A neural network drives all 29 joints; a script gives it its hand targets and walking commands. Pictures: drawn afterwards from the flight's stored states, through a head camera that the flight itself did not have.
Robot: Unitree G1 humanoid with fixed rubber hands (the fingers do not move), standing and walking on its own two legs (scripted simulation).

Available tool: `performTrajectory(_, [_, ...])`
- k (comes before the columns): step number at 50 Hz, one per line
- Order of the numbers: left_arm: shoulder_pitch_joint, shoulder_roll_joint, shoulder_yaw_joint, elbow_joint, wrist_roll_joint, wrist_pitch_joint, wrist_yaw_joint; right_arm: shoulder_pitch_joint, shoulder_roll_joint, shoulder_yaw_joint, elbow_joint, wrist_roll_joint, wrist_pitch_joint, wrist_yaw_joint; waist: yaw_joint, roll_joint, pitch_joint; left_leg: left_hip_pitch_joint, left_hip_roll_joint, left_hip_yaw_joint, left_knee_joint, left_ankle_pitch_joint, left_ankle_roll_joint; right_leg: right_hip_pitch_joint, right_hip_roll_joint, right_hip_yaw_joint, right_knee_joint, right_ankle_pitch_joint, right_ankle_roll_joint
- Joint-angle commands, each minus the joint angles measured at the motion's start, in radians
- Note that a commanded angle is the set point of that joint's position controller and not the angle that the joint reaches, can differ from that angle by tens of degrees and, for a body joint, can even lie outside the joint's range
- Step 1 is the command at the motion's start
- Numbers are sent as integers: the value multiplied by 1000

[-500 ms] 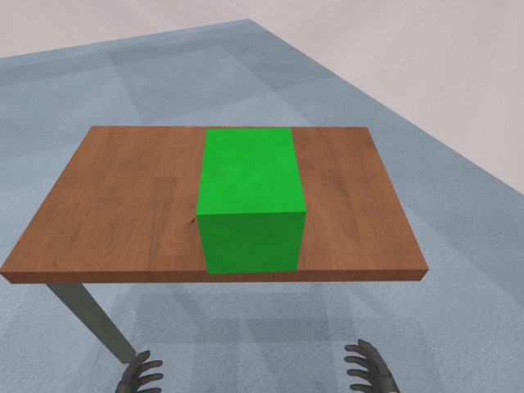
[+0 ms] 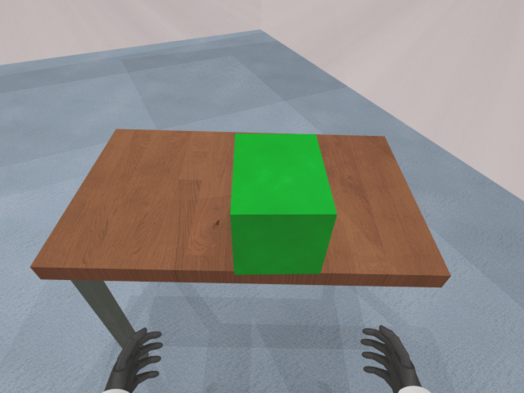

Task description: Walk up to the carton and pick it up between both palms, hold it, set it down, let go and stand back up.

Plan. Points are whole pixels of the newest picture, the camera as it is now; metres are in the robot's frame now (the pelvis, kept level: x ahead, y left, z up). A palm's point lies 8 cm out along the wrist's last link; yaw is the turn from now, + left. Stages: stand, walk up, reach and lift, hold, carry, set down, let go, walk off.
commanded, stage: reach and lift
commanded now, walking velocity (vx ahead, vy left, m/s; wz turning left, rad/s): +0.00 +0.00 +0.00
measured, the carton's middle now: (276, 201) +0.51 +0.02 +0.00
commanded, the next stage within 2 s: none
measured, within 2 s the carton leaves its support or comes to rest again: neither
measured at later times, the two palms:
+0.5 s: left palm (138, 317) +0.24 +0.23 +0.00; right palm (398, 315) +0.27 -0.18 -0.01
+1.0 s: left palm (159, 267) +0.31 +0.21 +0.03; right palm (396, 268) +0.33 -0.18 +0.03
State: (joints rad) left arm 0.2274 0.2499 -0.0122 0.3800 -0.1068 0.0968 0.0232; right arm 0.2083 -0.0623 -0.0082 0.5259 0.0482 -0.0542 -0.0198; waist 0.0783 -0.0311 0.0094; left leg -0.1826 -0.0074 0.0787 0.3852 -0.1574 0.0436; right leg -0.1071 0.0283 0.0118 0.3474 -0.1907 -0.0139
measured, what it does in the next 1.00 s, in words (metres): stands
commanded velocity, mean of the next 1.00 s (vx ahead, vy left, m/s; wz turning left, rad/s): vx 0.00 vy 0.00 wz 0.00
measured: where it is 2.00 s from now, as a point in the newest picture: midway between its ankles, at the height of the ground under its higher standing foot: outside the picture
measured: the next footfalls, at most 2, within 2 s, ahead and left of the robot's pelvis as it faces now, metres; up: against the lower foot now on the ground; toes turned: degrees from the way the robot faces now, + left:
none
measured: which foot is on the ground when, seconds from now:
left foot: down 0.00-1.00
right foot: down 0.00-1.00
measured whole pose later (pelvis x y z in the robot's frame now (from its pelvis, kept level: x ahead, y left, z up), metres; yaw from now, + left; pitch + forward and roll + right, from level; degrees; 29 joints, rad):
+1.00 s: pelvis +0.04 -0.03 +0.00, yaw +0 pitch +2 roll +0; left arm -0.11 0.22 0.07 0.47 -0.17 -0.12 0.00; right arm -0.10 -0.15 0.15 0.46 0.25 -0.12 -0.14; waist 0.06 -0.04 -0.05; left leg -0.18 0.01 0.06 0.30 -0.15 0.01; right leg -0.11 0.05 0.01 0.27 -0.19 -0.04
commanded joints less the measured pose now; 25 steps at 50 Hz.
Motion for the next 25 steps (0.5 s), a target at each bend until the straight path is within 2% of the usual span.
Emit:
performTrajectory(1, [-116,69,2,-218,-3,-76,45,-134,-124,-56,-220,16,-66,20,3,128,-129,-41,98,-84,-148,-117,-77,22,10,8,-24,-14,-31])
performTrajectory(2, [-105,70,3,-222,-15,-93,48,-137,-117,-47,-257,19,-73,23,8,84,-177,-7,88,-73,-121,-68,-75,-5,10,16,-36,-14,-26])
performTrajectory(3, [-107,66,-8,-226,-13,-100,52,-115,-118,-47,-252,26,-72,21,8,80,-167,-2,78,-67,-110,-47,-75,-20,4,25,-44,-18,-26])
performTrajectory(4, [-124,77,-16,-200,-34,-107,55,-165,-141,-56,-295,15,-73,20,3,32,-179,22,76,-68,-105,-17,-74,-30,3,18,-48,-12,-21])
performTrajectory(5, [-136,73,-10,-181,-33,-106,58,-143,-121,-41,-235,11,-59,19,17,46,-139,2,72,-62,-105,-37,-71,-48,-2,23,-51,-32,-16])
performTrajectory(6, [-161,67,-5,-164,-35,-103,58,-159,-115,-32,-222,23,-49,19,13,30,-122,2,70,-63,-119,-97,-66,-46,-7,20,-59,-70,-13])
performTrajectory(7, [-189,70,6,-128,-29,-91,59,-189,-93,-21,-203,30,-29,18,30,15,-82,-18,73,-55,-132,-145,-57,-62,-20,21,-68,-127,-8])
performTrajectory(8, [-170,82,16,-147,-28,-91,57,-160,-95,-11,-227,45,-29,20,29,31,-111,-5,67,-37,-115,-89,-51,-51,-23,24,-70,-100,-2])
performTrajectory(11, [-231,86,14,-202,-34,-97,56,-200,-104,-3,-254,66,-36,12,26,67,-112,1,59,-45,-105,-66,-48,-59,-25,38,-76,-88,-13])
performTrajectory(13, [-239,110,32,-252,-39,-138,55,-192,-115,-6,-298,77,-67,-9,18,76,-165,51,44,-25,-76,62,-46,-58,-30,47,-74,9,0])
performTrajectory(14, [-258,101,32,-257,-45,-161,53,-211,-129,1,-315,78,-77,-14,20,76,-166,58,42,-40,-73,73,-54,-63,-26,39,-65,21,-4])
performTrajectory(15, [-260,92,9,-227,-64,-173,50,-209,-122,3,-298,90,-86,-23,3,92,-182,75,43,-41,-61,100,-55,-79,-21,37,-64,43,-5])
performTrajectory(16, [-260,69,5,-182,-65,-178,42,-219,-117,9,-266,103,-82,-27,1,106,-187,102,48,-45,-50,122,-65,-102,-20,32,-70,50,-12])
performTrajectory(17, [-281,84,7,-191,-59,-184,39,-242,-135,10,-264,114,-82,-29,4,139,-151,91,51,-52,-58,89,-73,-108,-18,30,-73,17,-18])
performTrajectory(18, [-262,74,11,-156,-47,-175,33,-218,-123,3,-222,105,-71,-35,-2,149,-132,79,50,-53,-59,62,-76,-96,-20,36,-80,-9,-22])
performTrajectory(19, [-277,87,17,-158,-47,-176,30,-236,-131,5,-237,115,-74,-38,-3,145,-151,84,47,-50,-52,93,-78,-76,-21,30,-80,11,-19])
performTrajectory(20, [-279,97,36,-178,-46,-174,30,-245,-136,10,-245,123,-75,-42,-3,127,-157,102,46,-57,-45,117,-76,-72,-20,40,-84,37,-18])
performTrajectory(21, [-285,100,40,-206,-54,-181,26,-243,-138,39,-282,134,-85,-49,5,101,-177,130,37,-48,-33,205,-69,-46,-18,37,-78,108,-7])
performTrajectory(22, [-239,76,54,-188,-55,-187,17,-224,-136,39,-281,135,-95,-57,-3,62,-204,155,43,-63,-28,271,-78,-7,-5,28,-77,173,-5])
performTrajectory(23, [-155,19,-38,-204,-51,-157,16,-173,-174,26,-248,117,-85,-47,-20,18,-215,235,63,-82,-50,343,-107,-93,13,12,-140,115,-28])
performTrajectory(24, [-175,38,-12,-244,-60,-149,10,-173,-181,20,-329,120,-83,-50,-14,22,-212,254,57,-78,-37,379,-102,-101,9,21,-156,125,-32])
performTrajectory(25, [-182,41,-9,-264,-60,-142,10,-178,-185,22,-369,118,-83,-56,-19,0,-208,258,55,-77,-33,410,-99,-82,12,21,-152,163,-24])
